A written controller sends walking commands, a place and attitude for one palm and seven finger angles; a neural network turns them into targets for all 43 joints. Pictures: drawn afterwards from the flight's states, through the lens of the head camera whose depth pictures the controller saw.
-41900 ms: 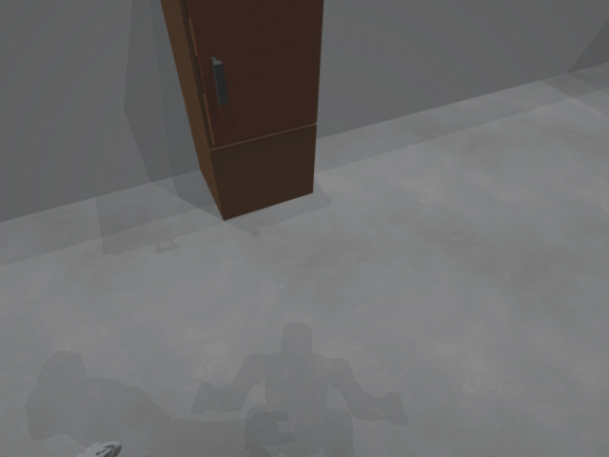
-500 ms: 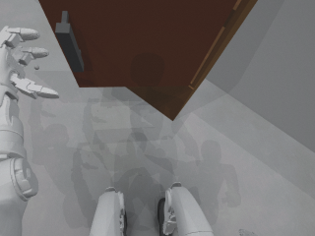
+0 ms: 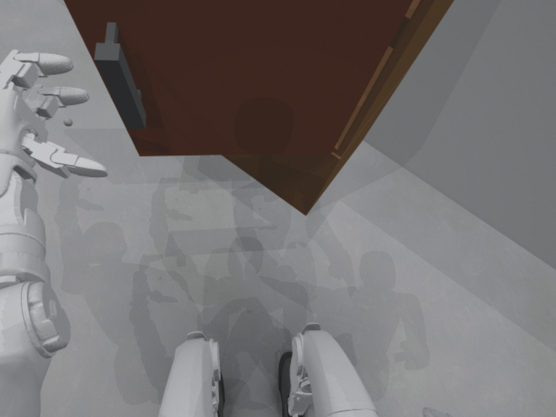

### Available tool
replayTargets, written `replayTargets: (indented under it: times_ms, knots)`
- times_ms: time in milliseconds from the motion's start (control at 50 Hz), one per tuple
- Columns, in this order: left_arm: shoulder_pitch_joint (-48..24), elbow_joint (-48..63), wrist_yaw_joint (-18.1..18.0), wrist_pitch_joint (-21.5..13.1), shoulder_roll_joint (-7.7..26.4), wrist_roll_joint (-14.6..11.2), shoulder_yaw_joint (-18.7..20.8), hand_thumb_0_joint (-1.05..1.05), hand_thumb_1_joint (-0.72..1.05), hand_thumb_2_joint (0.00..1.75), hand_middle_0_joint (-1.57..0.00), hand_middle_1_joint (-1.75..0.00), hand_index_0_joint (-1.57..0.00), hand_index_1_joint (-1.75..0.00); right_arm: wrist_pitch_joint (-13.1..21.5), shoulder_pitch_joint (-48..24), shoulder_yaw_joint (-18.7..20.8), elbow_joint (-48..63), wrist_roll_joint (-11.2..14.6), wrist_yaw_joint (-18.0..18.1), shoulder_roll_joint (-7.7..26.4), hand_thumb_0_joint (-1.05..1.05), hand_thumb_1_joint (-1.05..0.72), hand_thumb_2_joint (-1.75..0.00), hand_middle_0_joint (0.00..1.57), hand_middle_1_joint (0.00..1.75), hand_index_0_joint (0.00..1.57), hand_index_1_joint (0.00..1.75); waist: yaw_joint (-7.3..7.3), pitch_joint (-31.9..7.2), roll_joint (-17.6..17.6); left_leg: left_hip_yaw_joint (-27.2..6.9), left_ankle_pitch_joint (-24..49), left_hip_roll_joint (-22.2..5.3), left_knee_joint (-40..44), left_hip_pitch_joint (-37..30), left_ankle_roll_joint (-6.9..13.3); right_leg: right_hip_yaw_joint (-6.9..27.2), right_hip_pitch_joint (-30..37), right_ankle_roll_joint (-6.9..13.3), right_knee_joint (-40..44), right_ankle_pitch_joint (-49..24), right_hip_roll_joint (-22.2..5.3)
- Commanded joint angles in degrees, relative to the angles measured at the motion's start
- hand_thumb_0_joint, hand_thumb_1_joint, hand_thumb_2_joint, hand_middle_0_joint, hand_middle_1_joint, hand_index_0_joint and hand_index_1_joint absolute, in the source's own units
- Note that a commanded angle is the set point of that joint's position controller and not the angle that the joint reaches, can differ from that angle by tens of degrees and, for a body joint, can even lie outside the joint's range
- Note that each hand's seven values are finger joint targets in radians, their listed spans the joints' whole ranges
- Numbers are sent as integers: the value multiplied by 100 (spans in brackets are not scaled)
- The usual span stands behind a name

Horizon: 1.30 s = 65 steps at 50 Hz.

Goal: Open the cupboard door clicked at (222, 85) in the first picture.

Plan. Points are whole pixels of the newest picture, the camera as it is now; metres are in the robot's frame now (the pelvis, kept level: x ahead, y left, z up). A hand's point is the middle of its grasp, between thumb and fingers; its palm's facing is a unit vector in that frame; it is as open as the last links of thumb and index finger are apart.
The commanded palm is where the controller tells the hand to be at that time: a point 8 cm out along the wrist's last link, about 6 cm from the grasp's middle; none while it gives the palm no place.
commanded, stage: slide the fingers in behind the handle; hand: left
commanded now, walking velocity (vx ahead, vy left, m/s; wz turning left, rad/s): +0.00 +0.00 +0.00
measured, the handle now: (125, 79) +0.57 +0.19 +0.04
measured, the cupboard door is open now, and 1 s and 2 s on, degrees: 42 42 42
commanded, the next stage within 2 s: close the thumb around the handle in 1.44 s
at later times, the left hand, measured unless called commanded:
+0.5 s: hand (102, 119) +0.50 +0.21 +0.04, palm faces +0.04 -1.00 -0.02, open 14.0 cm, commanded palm +0.48 +0.25 +0.04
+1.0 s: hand (135, 113) +0.51 +0.18 +0.03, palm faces +0.04 -1.00 -0.03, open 14.0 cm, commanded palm +0.49 +0.22 +0.04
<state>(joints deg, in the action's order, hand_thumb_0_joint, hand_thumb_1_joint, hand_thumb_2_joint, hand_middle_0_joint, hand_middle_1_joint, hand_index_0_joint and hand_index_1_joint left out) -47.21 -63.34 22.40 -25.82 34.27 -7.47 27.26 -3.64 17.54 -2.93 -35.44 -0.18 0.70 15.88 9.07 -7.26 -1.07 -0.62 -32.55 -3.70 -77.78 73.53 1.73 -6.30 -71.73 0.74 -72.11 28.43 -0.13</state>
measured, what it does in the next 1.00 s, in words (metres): stands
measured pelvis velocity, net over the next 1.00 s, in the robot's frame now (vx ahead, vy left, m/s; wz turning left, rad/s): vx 0.01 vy -0.01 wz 0.01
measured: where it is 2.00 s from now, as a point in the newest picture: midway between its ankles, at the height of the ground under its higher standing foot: (253, 414)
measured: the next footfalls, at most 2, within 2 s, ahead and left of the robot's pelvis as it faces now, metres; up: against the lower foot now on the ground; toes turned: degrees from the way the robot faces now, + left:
none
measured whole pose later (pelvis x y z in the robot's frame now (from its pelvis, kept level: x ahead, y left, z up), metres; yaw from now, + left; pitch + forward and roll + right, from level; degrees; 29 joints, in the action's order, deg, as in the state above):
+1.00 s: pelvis +0.01 -0.01 +0.00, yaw +0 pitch +29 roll -3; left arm -48.8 -63.5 10.6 -28.7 25.6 -4.2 22.0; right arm -4.0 18.0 -1.9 -35.3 -1.5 -0.8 14.7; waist 10.1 -7.8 -1.7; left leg 0.2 -32.7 -3.4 -76.7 72.7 1.2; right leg -5.3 -71.9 1.2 -72.5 29.2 -0.2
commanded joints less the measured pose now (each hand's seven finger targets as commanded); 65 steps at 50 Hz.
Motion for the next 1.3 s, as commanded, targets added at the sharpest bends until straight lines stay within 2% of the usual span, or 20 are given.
replayTargets:
  times_ms: [0, 60, 120, 220, 280, 340, 400, 460, 520, 660, 700, 800, 840, 880, 900, 960, 1120, 1180, 1240, 1280]
  knots:
    - [-2214, 1303, -115, -368, 1405, -95, 93, 0, -50, 30, -30, -120, -30, -120, 82, 985, 416, 260, -33, 86, 1124, 0, -90, -90, 20, 30, 20, 30, 51, -3218, -1185, -464, 2400, 162, 918, -2711, -27, 345, 1129, 71, 742, -1319, 222]
    - [-2087, 1248, -234, -364, 1514, -61, 224, 0, -50, 30, -30, -120, -30, -120, 71, 979, 409, 296, -36, 71, 1108, 0, -90, -90, 20, 30, 20, 30, 13, -3166, -978, -409, 2306, 170, 909, -2479, -7, 372, 1346, 54, 760, -1350, 227]
    - [-2044, 1327, -310, -413, 1438, -16, 175, 0, -50, 30, -30, -120, -30, -120, 67, 965, 409, 322, -38, 45, 1088, 0, -90, -90, 20, 30, 20, 30, -33, -3196, -1101, -416, 2327, 166, 950, -2577, -38, 357, 1318, 69, 739, -1323, 231]
    - [-2098, 1517, -437, -475, 1156, -13, 7, 0, -50, 30, -30, -120, -30, -120, 78, 962, 440, 322, -49, 30, 1066, 0, -90, -90, 20, 30, 20, 30, 3, -3312, -1142, -441, 2413, 162, 989, -2765, -56, 344, 1292, 66, 746, -1370, 223]
    - [-2037, 1254, -512, -448, 910, -25, -133, 0, -50, 30, -30, -120, -30, -120, 85, 986, 429, 289, -45, 16, 1043, 0, -90, -90, 20, 30, 20, 30, 80, -2952, -895, -430, 2183, 170, 1027, -2588, -35, 331, 1229, 62, 809, -1238, 233]
    - [-2267, 1286, -611, -481, 1083, 37, -37, 0, -50, 30, -30, -120, -30, -120, 80, 976, 428, 276, -58, 35, 1057, 0, -90, -90, 20, 30, 20, 30, 78, -2982, -841, -403, 2028, 183, 1021, -2414, -24, 369, 1338, 51, 811, -1200, 211]
    - [-2206, 1296, -666, -575, 904, 62, -132, 0, -50, 30, -30, -120, -30, -120, 94, 994, 440, 266, -84, 13, 1027, 0, -90, -90, 20, 30, 20, 30, 47, -3157, -971, -430, 2227, 188, 1005, -2642, -61, 345, 1256, 74, 758, -1278, 218]
    - [-2249, 1012, -733, -543, 792, 101, -225, 0, -50, 30, -30, -120, -30, -120, 85, 986, 419, 267, -79, 10, 1019, 0, -90, -90, 20, 30, 20, 30, 129, -2853, -787, -409, 1968, 202, 1021, -2340, -36, 359, 1254, 57, 797, -1145, 217]
    - [-2428, 1159, -786, -587, 866, 118, -172, 0, -50, 30, -30, -120, -30, -120, 90, 1014, 433, 269, -103, 3, 1033, 0, -90, -90, 20, 30, 20, 30, 117, -3186, -927, -420, 2115, 202, 961, -2500, -37, 370, 1244, 62, 737, -1236, 212]
    - [-2252, 1139, -936, -555, 757, 168, -185, 0, -50, 30, -30, -120, -30, -120, 21, 1056, 458, 284, -109, -33, 997, 0, -90, -90, 20, 30, 20, 30, 89, -3247, -799, -371, 2357, 202, 932, -2473, -42, 382, 1450, 49, 721, -1536, 210]
    - [-2316, 1271, -969, -587, 653, 178, -257, 0, -50, 30, -30, -120, -30, -120, 19, 1065, 457, 290, -118, -44, 975, 0, -90, -90, 20, 30, 20, 30, 59, -3407, -942, -378, 2463, 207, 924, -2582, -55, 378, 1432, 54, 679, -1593, 208]
    - [-2454, 1232, -1105, -623, 401, 211, -433, 0, -50, 30, -30, -120, -30, -120, 17, 1048, 468, 264, -125, -59, 946, 0, -90, -90, 20, 30, 20, 30, 169, -3221, -832, -359, 2246, 217, 937, -2472, -38, 393, 1389, 38, 743, -1500, 210]
    - [-2384, 1097, -1167, -618, 542, 243, -318, 0, -50, 30, -30, -120, -30, -120, 4, 1080, 464, 260, -126, -51, 958, 0, -90, -90, 20, 30, 20, 30, 161, -3123, -688, -335, 2170, 232, 955, -2316, -27, 408, 1528, 37, 762, -1507, 211]
    - [-2588, 1261, -1189, -677, 326, 246, -502, 0, -50, 30, -30, -120, -30, -120, 22, 1081, 473, 256, -150, -57, 928, 0, -90, -90, 20, 30, 20, 30, 200, -3258, -885, -354, 2317, 231, 937, -2515, -31, 397, 1418, 51, 718, -1573, 206]
    - [-2483, 1296, -1212, -697, 403, 240, -395, 0, -50, 30, -30, -120, -30, -120, 18, 1087, 486, 254, -152, -65, 935, 0, -90, -90, 20, 30, 20, 30, 119, -3372, -954, -332, 2397, 231, 924, -2572, -48, 408, 1469, 51, 721, -1640, 200]
    - [-2350, 1088, -1254, -662, 269, 252, -482, 0, -50, 30, -30, -120, -30, -120, 4, 1072, 474, 252, -142, -86, 908, 0, -90, -90, 20, 30, 20, 30, 179, -3163, -643, -291, 2284, 246, 929, -2317, -24, 426, 1620, 31, 764, -1686, 208]
    - [-2153, 1215, -1322, -741, 688, 293, -128, 0, -50, 30, -30, -120, -30, -120, -12, 1072, 459, 334, -155, -87, 894, 0, -90, -90, 20, 30, 20, 30, -8, -3457, -715, -214, 2405, 274, 897, -2182, -21, 505, 2013, 40, 691, -1969, 207]
    - [-2136, 1349, -1241, -743, 248, 261, -471, 0, -50, 30, -30, -120, -30, -120, -19, 1060, 495, 338, -141, -113, 873, 0, -90, -90, 20, 30, 20, 30, 91, -3448, -830, -254, 2598, 250, 906, -2489, -35, 456, 1784, 47, 684, -2031, 212]
    - [-2096, 1218, -1209, -678, 418, 168, -304, 0, -50, 30, -30, -120, -30, -120, -25, 1061, 487, 287, -119, -88, 904, 0, -90, -90, 20, 30, 20, 30, 89, -3252, -575, -204, 2294, 262, 931, -2174, -11, 498, 1975, 13, 783, -1925, 206]
    - [-2205, 1275, -1178, -684, 208, 167, -494, 0, -50, 30, -30, -120, -30, -120, -4, 1048, 489, 305, -117, -75, 887, 0, -90, -90, 20, 30, 20, 30, 136, -3212, -655, -216, 2285, 271, 937, -2233, -5, 493, 1852, 28, 768, -1885, 201]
